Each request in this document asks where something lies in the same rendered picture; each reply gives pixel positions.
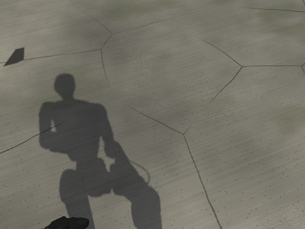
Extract robot left hand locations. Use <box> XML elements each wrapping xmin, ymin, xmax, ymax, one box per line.
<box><xmin>42</xmin><ymin>216</ymin><xmax>90</xmax><ymax>229</ymax></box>

